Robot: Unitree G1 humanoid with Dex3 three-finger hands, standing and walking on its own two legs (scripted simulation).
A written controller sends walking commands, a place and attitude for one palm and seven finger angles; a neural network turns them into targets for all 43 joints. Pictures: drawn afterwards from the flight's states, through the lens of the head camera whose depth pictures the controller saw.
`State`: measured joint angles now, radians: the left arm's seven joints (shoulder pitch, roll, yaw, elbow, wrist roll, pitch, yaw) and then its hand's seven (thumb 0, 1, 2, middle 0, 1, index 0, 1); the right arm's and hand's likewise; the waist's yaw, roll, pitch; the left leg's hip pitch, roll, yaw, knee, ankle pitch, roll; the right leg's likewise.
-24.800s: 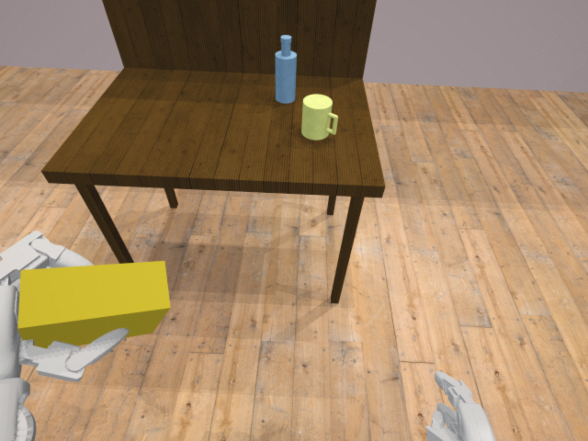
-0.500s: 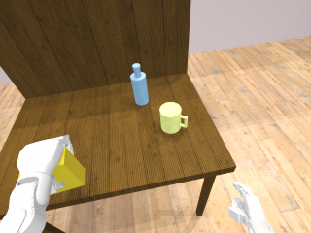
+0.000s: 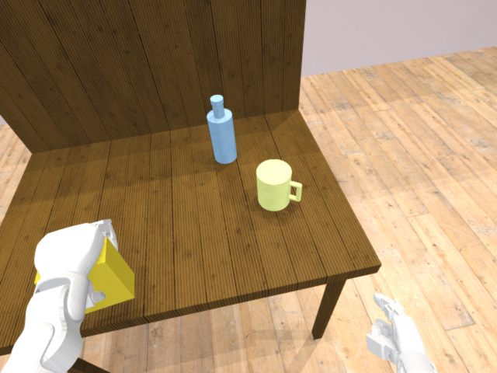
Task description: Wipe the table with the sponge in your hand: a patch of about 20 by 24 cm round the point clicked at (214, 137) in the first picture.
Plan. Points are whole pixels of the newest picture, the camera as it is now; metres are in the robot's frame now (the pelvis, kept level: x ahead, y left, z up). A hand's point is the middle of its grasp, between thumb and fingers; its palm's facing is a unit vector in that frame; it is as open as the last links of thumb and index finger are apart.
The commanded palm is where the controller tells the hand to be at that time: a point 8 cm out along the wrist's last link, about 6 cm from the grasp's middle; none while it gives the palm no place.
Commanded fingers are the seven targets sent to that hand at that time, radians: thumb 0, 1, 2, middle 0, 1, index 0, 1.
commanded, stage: move the sponge above the wiping area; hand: left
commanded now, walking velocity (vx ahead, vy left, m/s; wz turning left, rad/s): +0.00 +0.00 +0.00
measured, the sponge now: (96, 283) +0.22 +0.32 +0.00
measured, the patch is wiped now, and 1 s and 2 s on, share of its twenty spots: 0.00 0.00 0.00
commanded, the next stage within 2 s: none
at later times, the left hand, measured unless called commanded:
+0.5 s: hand (97, 262) +0.25 +0.32 +0.02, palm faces -0.17 -0.07 -0.98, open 9.6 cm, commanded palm +0.25 +0.31 +0.09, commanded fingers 0.00 0.10 1.30 -1.20 -1.60 -1.20 -1.60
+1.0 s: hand (103, 256) +0.27 +0.33 +0.00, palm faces -0.17 -0.05 -0.98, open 9.6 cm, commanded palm +0.27 +0.33 +0.07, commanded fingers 0.00 0.10 1.30 -1.20 -1.60 -1.20 -1.60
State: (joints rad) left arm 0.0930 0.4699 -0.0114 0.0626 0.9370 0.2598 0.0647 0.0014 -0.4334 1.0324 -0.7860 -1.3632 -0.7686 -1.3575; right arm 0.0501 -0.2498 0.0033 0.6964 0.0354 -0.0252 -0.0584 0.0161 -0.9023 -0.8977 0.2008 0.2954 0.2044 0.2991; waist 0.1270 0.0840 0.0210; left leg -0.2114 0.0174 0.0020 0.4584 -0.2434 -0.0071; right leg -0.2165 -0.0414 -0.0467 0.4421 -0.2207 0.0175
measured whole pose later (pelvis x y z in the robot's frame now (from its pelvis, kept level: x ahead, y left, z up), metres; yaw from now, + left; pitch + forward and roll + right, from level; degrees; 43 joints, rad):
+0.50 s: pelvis +0.01 -0.01 +0.00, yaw +0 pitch +2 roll +0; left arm 0.01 0.49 0.02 0.25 0.96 0.16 0.07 0.00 -0.43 1.03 -0.79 -1.36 -0.77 -1.36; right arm 0.08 -0.27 -0.02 0.72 0.03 -0.04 -0.08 0.02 -0.90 -0.90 0.20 0.30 0.20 0.30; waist 0.11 0.07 0.01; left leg -0.27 0.03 -0.01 0.49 -0.26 -0.01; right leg -0.27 -0.03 -0.06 0.47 -0.24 0.01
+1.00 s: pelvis +0.01 +0.00 -0.01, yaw +0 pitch +5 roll -1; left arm -0.03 0.48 0.05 0.35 1.00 0.07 0.14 0.00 -0.43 1.03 -0.79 -1.36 -0.77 -1.36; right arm 0.12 -0.26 -0.05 0.73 0.03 -0.03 -0.07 0.01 -0.90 -0.90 0.20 0.30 0.20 0.30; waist 0.09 0.05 -0.01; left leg -0.34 0.02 0.00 0.55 -0.30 0.00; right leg -0.34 -0.04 -0.05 0.51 -0.26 0.02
